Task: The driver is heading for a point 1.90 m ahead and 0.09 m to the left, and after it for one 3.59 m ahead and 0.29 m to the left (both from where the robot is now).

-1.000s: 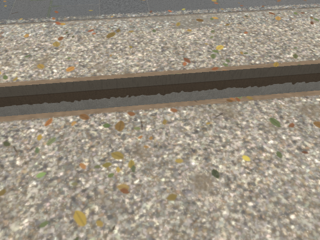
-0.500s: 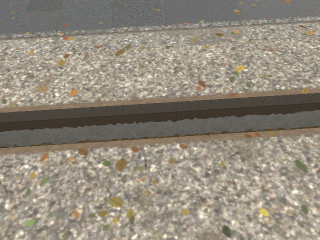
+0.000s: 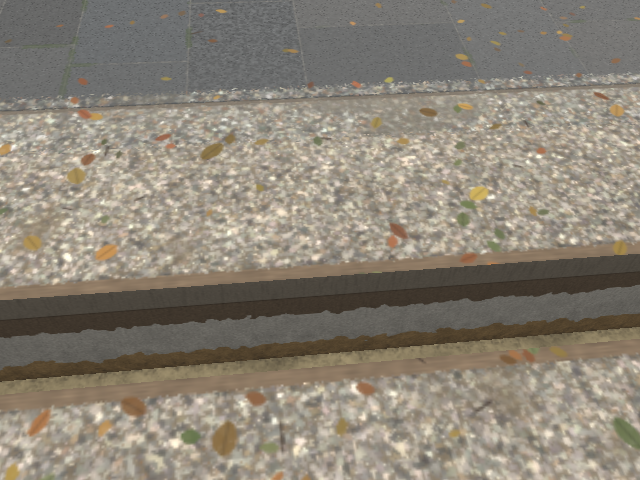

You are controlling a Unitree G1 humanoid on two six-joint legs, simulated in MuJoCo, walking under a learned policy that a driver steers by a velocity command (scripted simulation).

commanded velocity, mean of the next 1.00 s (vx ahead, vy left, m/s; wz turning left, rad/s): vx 0.50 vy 0.00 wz -0.08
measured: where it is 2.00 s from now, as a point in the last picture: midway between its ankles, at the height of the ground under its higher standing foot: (371, 215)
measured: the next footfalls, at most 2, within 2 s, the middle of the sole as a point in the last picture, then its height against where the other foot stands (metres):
right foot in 0.44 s outside the picture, level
left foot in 0.94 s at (324, 421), level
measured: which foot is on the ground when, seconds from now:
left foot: down 0.00-0.42, up 0.44-0.92, down 0.94-1.00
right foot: up 0.00-0.42, down 0.44-0.94, up 0.96-1.00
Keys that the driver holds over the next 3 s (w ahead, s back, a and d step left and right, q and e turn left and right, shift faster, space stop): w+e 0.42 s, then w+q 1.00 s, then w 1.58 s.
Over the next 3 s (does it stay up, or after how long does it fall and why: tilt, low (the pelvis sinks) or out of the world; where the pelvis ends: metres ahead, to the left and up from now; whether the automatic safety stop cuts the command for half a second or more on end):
stays up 1.71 0.01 0.01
